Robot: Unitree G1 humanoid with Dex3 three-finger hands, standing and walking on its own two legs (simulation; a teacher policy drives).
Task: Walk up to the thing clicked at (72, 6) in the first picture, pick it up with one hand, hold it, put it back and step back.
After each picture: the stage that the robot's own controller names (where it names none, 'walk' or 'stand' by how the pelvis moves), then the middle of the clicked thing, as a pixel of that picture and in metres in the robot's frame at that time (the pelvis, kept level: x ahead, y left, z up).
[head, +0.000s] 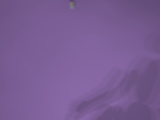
stand; (71, 4) +2.30 +0.21 -0.72
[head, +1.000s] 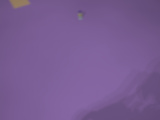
walk; (80, 15) +2.17 +0.26 -0.72
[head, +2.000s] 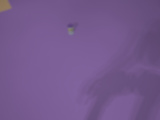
walk; (70, 29) +1.53 +0.29 -0.72
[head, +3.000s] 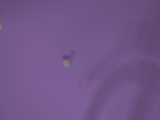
walk; (66, 60) +1.08 +0.26 -0.72
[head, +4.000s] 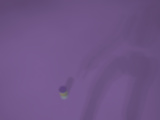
walk; (63, 92) +0.74 +0.24 -0.72
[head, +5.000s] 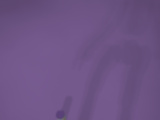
stand; (61, 117) +0.48 +0.23 -0.71
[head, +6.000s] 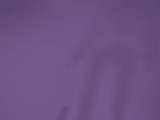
stand; out of the picture +0.42 +0.21 -0.72
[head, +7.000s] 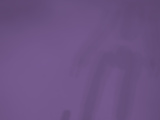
stand; out of the picture +0.41 +0.20 -0.72
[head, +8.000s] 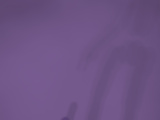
walk; out of the picture +0.45 +0.22 -0.72
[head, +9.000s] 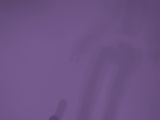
stand; out of the picture +0.43 +0.21 -0.70
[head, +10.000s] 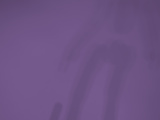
walk; out of the picture +0.38 +0.21 -0.68
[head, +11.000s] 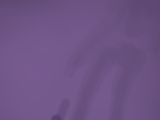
stand; out of the picture +0.41 +0.18 -0.69
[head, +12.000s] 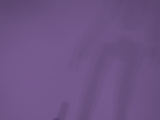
stand; out of the picture +0.41 +0.22 -0.72
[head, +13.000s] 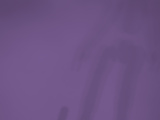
stand; out of the picture +0.40 +0.22 -0.72
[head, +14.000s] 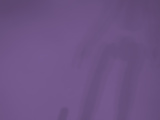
stand; out of the picture +0.38 +0.22 -0.72
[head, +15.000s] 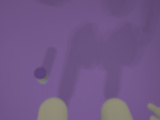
go down; (41, 75) +0.45 +0.22 -0.46
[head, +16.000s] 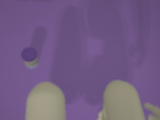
go down; (30, 58) +0.48 +0.23 -0.31
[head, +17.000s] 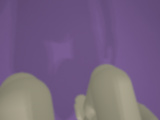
close in; out of the picture +0.46 +0.27 -0.24
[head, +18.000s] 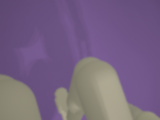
close; out of the picture +0.45 +0.30 -0.22
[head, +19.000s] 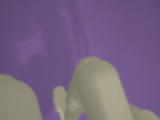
lift; out of the picture +0.44 +0.29 -0.23
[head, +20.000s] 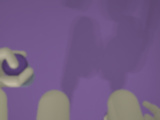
lift; (20, 71) +0.35 +0.23 -0.05
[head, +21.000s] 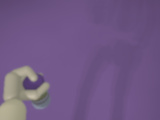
hold; (37, 91) +0.32 +0.18 +0.00
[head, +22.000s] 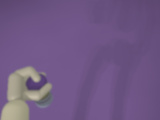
hold; (40, 91) +0.33 +0.17 -0.01
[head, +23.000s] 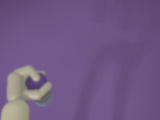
hold; (39, 90) +0.33 +0.17 +0.00
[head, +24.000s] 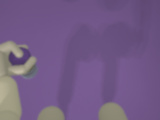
crouch; (24, 63) +0.41 +0.20 -0.08
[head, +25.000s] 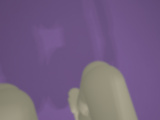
lower; out of the picture +0.47 +0.29 -0.20
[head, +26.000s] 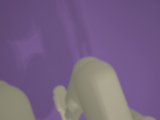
lower; out of the picture +0.44 +0.30 -0.23
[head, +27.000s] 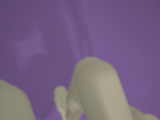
lower; out of the picture +0.43 +0.30 -0.23
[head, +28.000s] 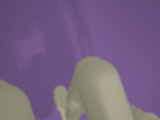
lower; out of the picture +0.44 +0.30 -0.23
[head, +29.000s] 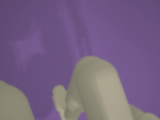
lower; out of the picture +0.44 +0.30 -0.23
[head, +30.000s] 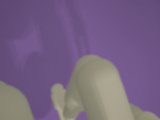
open; out of the picture +0.43 +0.30 -0.23
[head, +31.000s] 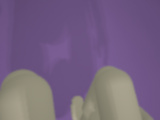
stand; out of the picture +0.43 +0.27 -0.25
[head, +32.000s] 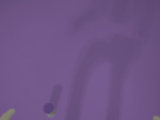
stand; (49, 110) +0.40 +0.22 -0.60
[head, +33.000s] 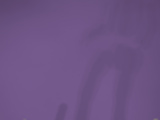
stand; out of the picture +0.40 +0.22 -0.66
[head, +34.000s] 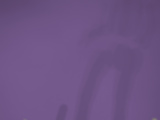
stand; out of the picture +0.39 +0.21 -0.66
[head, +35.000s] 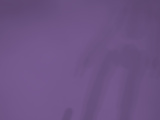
stand; out of the picture +0.40 +0.20 -0.71
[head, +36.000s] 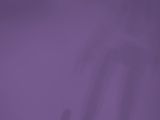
stand; out of the picture +0.39 +0.22 -0.72
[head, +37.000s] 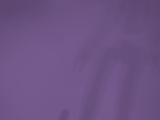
stand; out of the picture +0.38 +0.23 -0.72
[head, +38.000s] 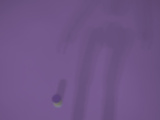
walk; (57, 100) +0.48 +0.20 -0.70
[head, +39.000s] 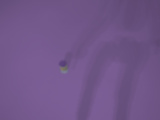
walk; (63, 66) +0.83 +0.25 -0.69
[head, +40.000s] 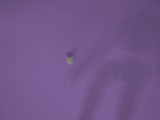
stand; (70, 58) +1.04 +0.18 -0.70
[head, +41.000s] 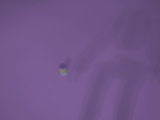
stand; (63, 69) +0.98 +0.22 -0.72
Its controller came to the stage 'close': yes
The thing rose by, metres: 0.70
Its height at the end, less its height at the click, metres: +0.00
